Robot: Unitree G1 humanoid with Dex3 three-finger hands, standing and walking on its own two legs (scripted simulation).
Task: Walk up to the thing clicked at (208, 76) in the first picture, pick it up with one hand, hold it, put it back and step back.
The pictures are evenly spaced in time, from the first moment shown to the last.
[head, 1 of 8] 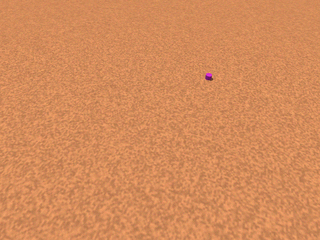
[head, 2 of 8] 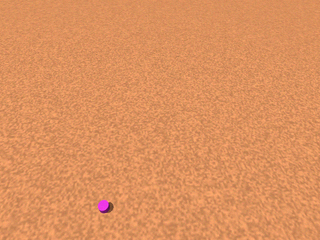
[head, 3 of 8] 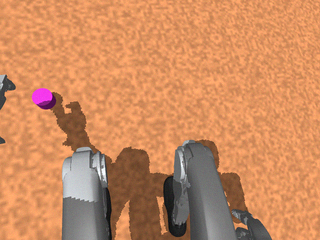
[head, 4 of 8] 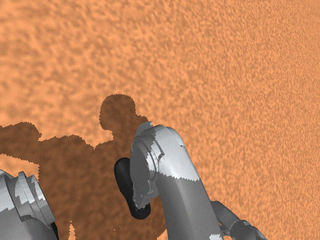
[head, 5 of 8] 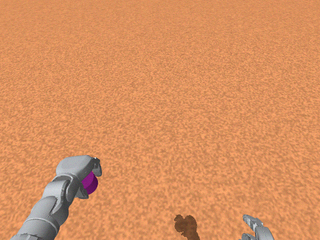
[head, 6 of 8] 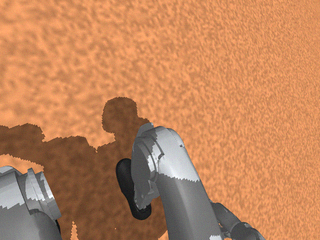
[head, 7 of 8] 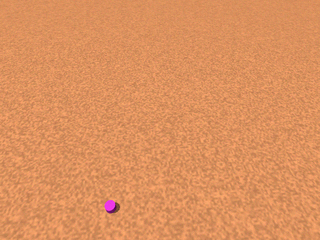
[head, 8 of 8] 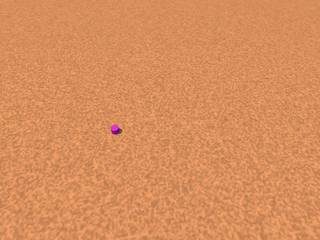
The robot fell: no
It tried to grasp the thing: yes
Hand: left
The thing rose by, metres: 0.69
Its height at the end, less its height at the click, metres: +0.00
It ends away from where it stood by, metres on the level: 0.01
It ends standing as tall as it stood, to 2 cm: yes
